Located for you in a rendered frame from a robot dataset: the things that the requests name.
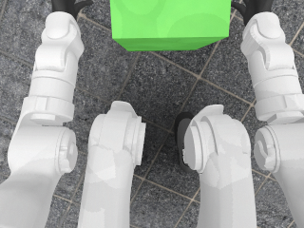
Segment robot right hand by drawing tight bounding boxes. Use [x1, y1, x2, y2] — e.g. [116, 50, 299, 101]
[231, 0, 274, 27]

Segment robot right upper arm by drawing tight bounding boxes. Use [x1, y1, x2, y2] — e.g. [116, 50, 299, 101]
[254, 123, 304, 228]

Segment carton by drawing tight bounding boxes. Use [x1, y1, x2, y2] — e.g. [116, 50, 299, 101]
[109, 0, 232, 51]

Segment left robot forearm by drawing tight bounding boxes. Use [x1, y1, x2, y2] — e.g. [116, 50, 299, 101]
[8, 11, 85, 170]

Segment left robot thigh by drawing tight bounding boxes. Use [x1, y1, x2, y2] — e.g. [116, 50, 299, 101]
[77, 109, 146, 228]

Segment right robot forearm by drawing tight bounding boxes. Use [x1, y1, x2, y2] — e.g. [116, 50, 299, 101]
[240, 11, 304, 124]

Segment robot left hand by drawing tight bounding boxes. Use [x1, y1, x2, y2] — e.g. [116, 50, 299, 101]
[51, 0, 93, 21]

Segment robot left upper arm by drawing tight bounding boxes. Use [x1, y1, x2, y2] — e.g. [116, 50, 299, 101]
[0, 125, 78, 228]

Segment left robot shin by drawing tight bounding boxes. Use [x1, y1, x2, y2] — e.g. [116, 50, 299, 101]
[87, 101, 138, 167]

